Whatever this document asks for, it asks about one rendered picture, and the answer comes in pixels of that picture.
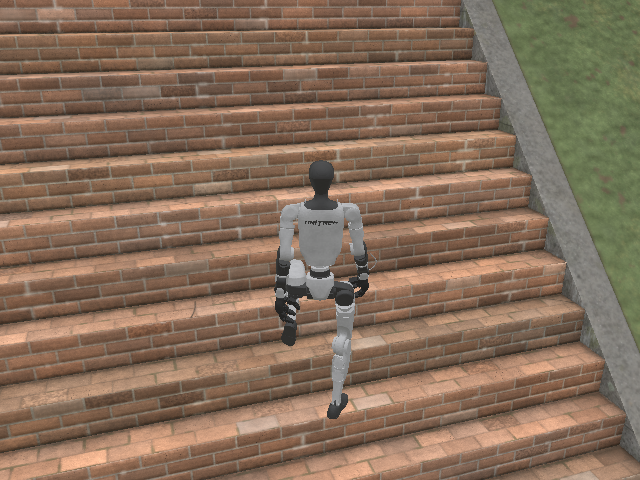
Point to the left robot hand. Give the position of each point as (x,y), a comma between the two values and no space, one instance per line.
(281,308)

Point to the right robot upper arm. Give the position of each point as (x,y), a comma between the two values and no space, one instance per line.
(352,214)

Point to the left robot forearm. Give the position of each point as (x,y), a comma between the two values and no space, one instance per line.
(282,275)

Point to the right robot forearm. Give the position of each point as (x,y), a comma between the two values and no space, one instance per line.
(362,264)

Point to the left robot upper arm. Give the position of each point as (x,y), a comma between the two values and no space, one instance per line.
(288,214)

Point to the right robot hand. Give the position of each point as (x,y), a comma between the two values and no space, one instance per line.
(356,282)

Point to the robot left foot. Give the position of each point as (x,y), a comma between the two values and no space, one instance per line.
(289,334)

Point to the robot left thigh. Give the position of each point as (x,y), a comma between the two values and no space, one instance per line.
(296,286)

